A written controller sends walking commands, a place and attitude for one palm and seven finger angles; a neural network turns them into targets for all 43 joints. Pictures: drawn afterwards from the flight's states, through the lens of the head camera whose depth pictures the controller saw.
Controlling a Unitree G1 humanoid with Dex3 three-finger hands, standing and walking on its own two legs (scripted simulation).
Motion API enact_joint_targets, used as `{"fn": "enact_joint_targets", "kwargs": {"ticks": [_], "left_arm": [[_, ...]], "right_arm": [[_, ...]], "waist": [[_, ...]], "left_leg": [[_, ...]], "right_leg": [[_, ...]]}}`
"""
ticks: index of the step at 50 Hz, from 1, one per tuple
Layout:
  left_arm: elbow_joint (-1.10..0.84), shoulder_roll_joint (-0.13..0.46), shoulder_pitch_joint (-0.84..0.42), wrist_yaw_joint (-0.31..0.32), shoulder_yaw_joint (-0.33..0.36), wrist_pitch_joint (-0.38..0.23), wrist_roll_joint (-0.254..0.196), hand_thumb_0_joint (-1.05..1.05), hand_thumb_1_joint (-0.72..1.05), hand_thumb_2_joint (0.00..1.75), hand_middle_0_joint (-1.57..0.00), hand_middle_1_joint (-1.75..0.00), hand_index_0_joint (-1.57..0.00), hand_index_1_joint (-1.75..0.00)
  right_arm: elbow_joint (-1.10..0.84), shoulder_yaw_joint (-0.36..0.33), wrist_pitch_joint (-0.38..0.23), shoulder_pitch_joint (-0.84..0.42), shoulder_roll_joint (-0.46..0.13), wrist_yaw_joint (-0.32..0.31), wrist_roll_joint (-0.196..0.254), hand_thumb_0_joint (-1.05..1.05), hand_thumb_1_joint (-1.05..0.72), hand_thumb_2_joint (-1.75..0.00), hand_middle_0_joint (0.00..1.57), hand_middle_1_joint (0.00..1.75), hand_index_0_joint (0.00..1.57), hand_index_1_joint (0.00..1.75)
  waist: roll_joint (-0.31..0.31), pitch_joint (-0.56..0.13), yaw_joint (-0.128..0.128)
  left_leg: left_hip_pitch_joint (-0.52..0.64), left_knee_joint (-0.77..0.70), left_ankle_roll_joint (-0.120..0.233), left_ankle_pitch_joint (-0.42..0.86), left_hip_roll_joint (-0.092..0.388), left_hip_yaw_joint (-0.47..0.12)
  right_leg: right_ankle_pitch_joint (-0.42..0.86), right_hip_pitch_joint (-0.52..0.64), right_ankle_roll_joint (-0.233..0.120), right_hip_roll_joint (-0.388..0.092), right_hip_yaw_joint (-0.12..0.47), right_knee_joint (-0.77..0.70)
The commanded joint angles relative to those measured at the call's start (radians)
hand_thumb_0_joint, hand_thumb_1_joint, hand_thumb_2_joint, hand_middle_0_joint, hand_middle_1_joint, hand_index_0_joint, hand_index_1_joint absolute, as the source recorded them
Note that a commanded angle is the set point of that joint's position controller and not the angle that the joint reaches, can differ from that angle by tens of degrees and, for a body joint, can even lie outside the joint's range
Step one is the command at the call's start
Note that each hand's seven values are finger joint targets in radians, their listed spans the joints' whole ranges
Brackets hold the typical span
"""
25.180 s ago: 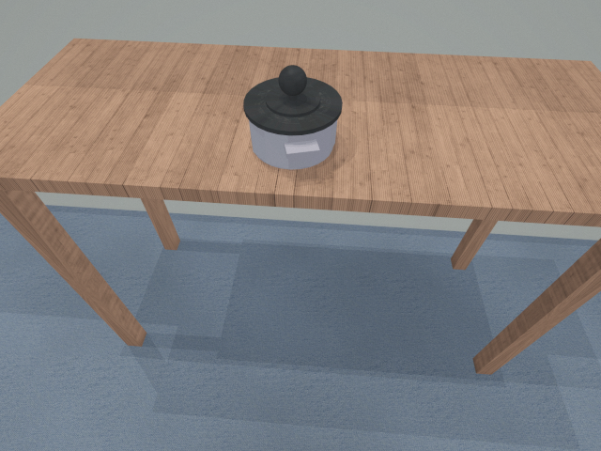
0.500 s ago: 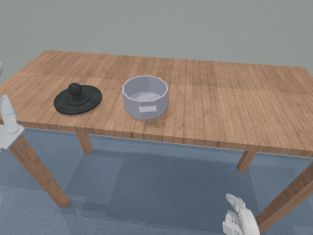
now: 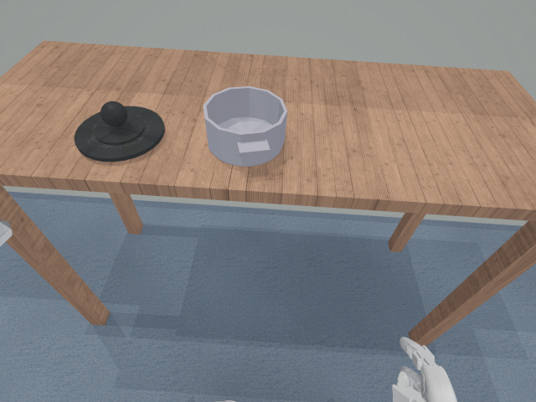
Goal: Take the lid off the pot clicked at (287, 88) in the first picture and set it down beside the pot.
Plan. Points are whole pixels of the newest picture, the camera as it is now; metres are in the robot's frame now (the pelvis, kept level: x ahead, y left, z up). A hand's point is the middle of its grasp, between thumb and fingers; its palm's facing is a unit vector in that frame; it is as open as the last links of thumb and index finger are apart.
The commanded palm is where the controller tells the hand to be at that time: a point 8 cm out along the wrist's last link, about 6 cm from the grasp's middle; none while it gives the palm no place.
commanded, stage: step back with the hand held close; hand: left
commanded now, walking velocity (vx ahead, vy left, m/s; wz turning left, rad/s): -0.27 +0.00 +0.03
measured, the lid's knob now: (114, 114) +0.56 +0.33 +0.11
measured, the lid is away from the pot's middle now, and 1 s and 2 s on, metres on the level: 0.24 0.24 0.24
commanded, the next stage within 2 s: stop stepping back and stand still in 0.70 s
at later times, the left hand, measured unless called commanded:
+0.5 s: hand out of the picture +0.10 +0.23 +0.28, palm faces +0.47 -0.77 -0.43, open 7.4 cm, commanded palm +0.06 +0.29 +0.28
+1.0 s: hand out of the picture -0.06 +0.27 +0.27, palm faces +0.37 -0.77 -0.52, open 7.4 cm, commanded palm -0.10 +0.34 +0.28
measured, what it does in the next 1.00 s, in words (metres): walks backwards: right foot, then left foot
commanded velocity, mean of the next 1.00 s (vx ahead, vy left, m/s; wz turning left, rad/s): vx -0.21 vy -0.01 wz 0.03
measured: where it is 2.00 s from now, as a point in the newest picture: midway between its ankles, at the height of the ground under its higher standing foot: outside the picture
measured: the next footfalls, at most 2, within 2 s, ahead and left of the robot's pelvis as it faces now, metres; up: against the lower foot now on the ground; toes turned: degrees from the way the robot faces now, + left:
right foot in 0.48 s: -0.12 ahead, -0.13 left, +0.00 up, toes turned -3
left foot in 0.62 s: +0.00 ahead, +0.10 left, +0.00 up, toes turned -2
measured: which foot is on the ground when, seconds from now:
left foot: down 0.00-0.48, up 0.50-0.60, down 0.62-0.98, up 1.00-1.00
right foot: down 0.00-0.24, up 0.26-0.46, down 0.48-0.64, up 0.66-1.00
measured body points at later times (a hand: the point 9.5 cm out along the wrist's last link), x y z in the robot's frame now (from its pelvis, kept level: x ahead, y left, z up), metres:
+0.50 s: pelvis -0.08 +0.02 -0.01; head -0.06 +0.05 +0.44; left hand +0.07 +0.27 +0.30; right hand +0.08 -0.21 -0.08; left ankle +0.08 +0.07 -0.72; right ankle -0.16 -0.13 -0.73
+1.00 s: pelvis -0.22 +0.06 +0.01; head -0.21 +0.11 +0.45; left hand -0.08 +0.31 +0.30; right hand -0.08 -0.18 -0.06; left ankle -0.05 +0.11 -0.71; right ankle -0.30 -0.04 -0.72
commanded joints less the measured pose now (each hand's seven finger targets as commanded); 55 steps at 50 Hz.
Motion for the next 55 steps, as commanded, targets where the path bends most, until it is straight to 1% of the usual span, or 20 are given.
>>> {"fn": "enact_joint_targets", "kwargs": {"ticks": [1,7,13,21,24,25,28,30,32,34,39,40,41,42,43,46,48,50,52,55], "left_arm": [[-0.046,0.151,-0.119,0.041,0.102,-0.04,-0.013,0.0,0.9,0.9,-0.2,-0.3,-0.2,-0.3],[-0.004,0.112,-0.194,0.048,0.013,-0.039,0.003,0.0,0.9,0.9,-0.2,-0.3,-0.2,-0.3],[-0.154,0.145,-0.181,0.049,0.082,-0.069,0.011,0.0,0.9,0.9,-0.2,-0.3,-0.2,-0.3],[-0.188,0.16,-0.034,0.042,0.104,-0.058,-0.025,0.0,0.9,0.9,-0.2,-0.3,-0.2,-0.3],[-0.162,0.201,-0.166,0.052,0.083,-0.088,-0.02,0.0,0.9,0.9,-0.2,-0.3,-0.2,-0.3],[-0.131,0.219,-0.212,0.059,0.097,-0.097,-0.018,0.0,0.9,0.9,-0.2,-0.3,-0.2,-0.3],[-0.026,0.14,-0.252,0.03,0.035,-0.041,-0.013,0.0,0.9,0.9,-0.2,-0.3,-0.2,-0.3],[0.016,0.121,-0.297,0.021,0.002,-0.032,-0.02,0.0,0.9,0.9,-0.2,-0.3,-0.2,-0.3],[-0.009,0.128,-0.332,0.018,0.007,-0.043,-0.032,0.0,0.9,0.9,-0.2,-0.3,-0.2,-0.3],[0.021,0.15,-0.298,0.01,0.06,-0.047,-0.041,0.0,0.9,0.9,-0.2,-0.3,-0.2,-0.3],[-0.305,0.171,0.027,0.001,0.113,-0.027,-0.057,0.0,0.9,0.9,-0.2,-0.3,-0.2,-0.3],[0.855,-0.243,-0.067,-0.114,-0.422,0.166,0.058,0.0,0.9,0.9,-0.2,-0.3,-0.2,-0.3],[-0.474,0.199,-0.065,-0.025,0.104,0.037,-0.062,0.0,0.9,0.9,-0.2,-0.3,-0.2,-0.3],[-0.551,0.271,-0.029,0.021,0.189,-0.025,-0.057,0.0,0.9,0.9,-0.2,-0.3,-0.2,-0.3],[-0.544,0.287,0.055,0.025,0.17,-0.034,-0.033,0.0,0.9,0.9,-0.2,-0.3,-0.2,-0.3],[-0.559,0.23,0.11,0.06,0.131,0.029,-0.029,0.0,0.9,0.9,-0.2,-0.3,-0.2,-0.3],[-0.394,0.225,0.096,0.069,0.132,0.036,-0.003,0.0,0.9,0.9,-0.2,-0.3,-0.2,-0.3],[-0.055,0.223,-0.098,0.066,0.113,0.039,-0.004,0.0,0.9,0.9,-0.2,-0.3,-0.2,-0.3],[0.182,0.249,-0.372,0.063,0.122,0.05,-0.015,0.0,0.9,0.9,-0.2,-0.3,-0.2,-0.3],[0.249,0.157,-0.417,0.022,0.03,0.053,-0.015,0.0,0.9,0.9,-0.2,-0.3,-0.2,-0.3]], "right_arm": [[-0.128,-0.062,-0.064,-0.058,-0.148,-0.017,0.01,0.0,-0.9,-0.9,0.2,0.3,0.2,0.3],[-0.121,-0.049,-0.065,-0.076,-0.144,-0.022,0.01,0.0,-0.9,-0.9,0.2,0.3,0.2,0.3],[-0.172,-0.044,-0.095,-0.11,-0.151,-0.029,-0.017,0.0,-0.9,-0.9,0.2,0.3,0.2,0.3],[-0.124,-0.067,-0.106,-0.076,-0.099,0.009,-0.02,0.0,-0.9,-0.9,0.2,0.3,0.2,0.3],[-0.064,-0.062,-0.08,-0.063,-0.094,-0.008,-0.012,0.0,-0.9,-0.9,0.2,0.3,0.2,0.3],[-0.067,-0.047,-0.087,-0.088,-0.093,-0.016,-0.016,0.0,-0.9,-0.9,0.2,0.3,0.2,0.3],[-0.071,-0.05,-0.08,-0.114,-0.09,-0.029,0.006,0.0,-0.9,-0.9,0.2,0.3,0.2,0.3],[-0.078,-0.039,-0.075,-0.12,-0.132,-0.044,0.009,0.0,-0.9,-0.9,0.2,0.3,0.2,0.3],[-0.09,-0.051,-0.093,-0.102,-0.139,-0.017,-0.024,0.0,-0.9,-0.9,0.2,0.3,0.2,0.3],[-0.076,-0.068,-0.109,-0.072,-0.144,0.021,-0.022,0.0,-0.9,-0.9,0.2,0.3,0.2,0.3],[-0.169,-0.078,-0.091,-0.113,-0.126,0.041,0.0,0.0,-0.9,-0.9,0.2,0.3,0.2,0.3],[0.128,-0.111,-0.127,-0.023,-0.278,0.024,-0.029,0.0,-0.9,-0.9,0.2,0.3,0.2,0.3],[-0.201,-0.098,-0.105,-0.131,-0.098,0.061,0.032,0.0,-0.9,-0.9,0.2,0.3,0.2,0.3],[-0.221,-0.079,-0.121,-0.154,-0.133,0.039,0.003,0.0,-0.9,-0.9,0.2,0.3,0.2,0.3],[-0.209,-0.074,-0.122,-0.102,-0.123,0.019,-0.001,0.0,-0.9,-0.9,0.2,0.3,0.2,0.3],[-0.167,-0.035,-0.113,-0.137,-0.081,0.012,-0.023,0.0,-0.9,-0.9,0.2,0.3,0.2,0.3],[-0.09,-0.042,-0.109,-0.069,-0.08,-0.003,-0.03,0.0,-0.9,-0.9,0.2,0.3,0.2,0.3],[-0.052,-0.076,-0.066,-0.059,-0.113,-0.009,-0.005,0.0,-0.9,-0.9,0.2,0.3,0.2,0.3],[-0.052,-0.053,-0.028,-0.067,-0.122,0.007,-0.003,0.0,-0.9,-0.9,0.2,0.3,0.2,0.3],[-0.094,-0.058,-0.026,-0.145,-0.141,-0.026,0.026,0.0,-0.9,-0.9,0.2,0.3,0.2,0.3]], "waist": [[-0.053,-0.124,-0.039],[-0.053,-0.032,-0.053],[0.29,-0.091,-0.023],[0.196,-0.28,-0.017],[-0.142,-0.229,-0.049],[-0.115,-0.18,-0.037],[-0.267,-0.098,-0.062],[-0.011,-0.038,-0.072],[0.342,-0.079,-0.056],[0.098,-0.14,-0.038],[0.163,-0.329,-0.012],[0.229,-0.185,-0.143],[0.094,-0.383,0.035],[0.276,-0.344,0.006],[0.167,-0.35,0.02],[0.443,-0.241,0.019],[0.234,-0.218,0.008],[-0.174,-0.16,-0.042],[-0.18,-0.124,-0.097],[-0.154,0.079,-0.057]], "left_leg": [[0.1,-0.06,-0.038,-0.275,0.116,-0.15],[0.155,0.091,-0.041,-0.243,0.088,-0.151],[-0.274,-0.503,0.043,-0.632,0.325,-0.459],[0.054,-0.311,-0.091,-0.328,0.195,-0.187],[0.202,0.347,-0.122,-0.194,0.041,-0.043],[0.075,0.463,-0.117,-0.287,0.035,-0.033],[0.028,0.296,-0.092,-0.211,0.077,-0.084],[0.122,-0.111,-0.079,0.282,0.07,-0.058],[0.211,-0.211,0.054,0.927,0.348,-0.391],[0.211,-0.225,0.063,0.77,0.365,-0.4],[0.141,-0.346,-0.001,-0.005,0.273,-0.232],[0.039,-0.041,0.016,0.476,0.247,-0.362],[0.253,-0.348,-0.084,-0.057,0.214,-0.079],[0.035,-0.432,-0.038,-0.397,0.25,-0.211],[-0.009,-0.473,-0.082,-0.562,0.201,-0.215],[-0.188,-0.582,-0.175,-0.641,0.174,-0.184],[-0.116,-0.286,-0.178,-0.5,0.055,-0.041],[0.131,0.624,-0.118,-0.274,-0.007,-0.074],[-0.025,0.9,-0.102,-0.21,0.026,-0.166],[-0.083,0.544,-0.07,-0.214,0.11,-0.11]], "right_leg": [[-0.1,-0.084,-0.09,-0.117,0.12,-0.185],[-0.179,-0.295,-0.116,-0.186,0.124,-0.228],[-0.231,0.068,-0.032,0.082,0.024,0.431],[-0.222,0.124,-0.087,0.039,-0.045,-0.123],[0.147,-0.166,-0.212,-0.366,0.251,-0.346],[0.482,-0.111,-0.21,-0.394,0.193,-0.279],[0.594,-0.044,-0.149,-0.293,0.046,-0.125],[0.554,-0.036,-0.055,-0.136,-0.043,0.103],[-0.347,-0.227,-0.035,0.079,0.096,0.505],[-0.402,-0.247,-0.032,0.09,0.121,0.588],[-0.206,-0.138,-0.011,0.079,0.043,0.531],[-0.161,-0.283,0.003,0.0,0.117,0.634],[-0.229,-0.145,0.021,0.135,0.0,0.532],[-0.208,-0.043,-0.015,0.075,-0.018,0.414],[-0.257,0.031,-0.031,0.127,-0.112,0.394],[-0.298,0.279,-0.064,0.127,-0.127,0.12],[-0.294,0.316,-0.127,0.038,-0.056,-0.2],[0.0,-0.226,-0.231,-0.346,0.182,-0.354],[-0.041,-0.308,-0.271,-0.419,0.228,-0.345],[-0.404,-0.275,-0.193,-0.309,0.209,-0.364]]}}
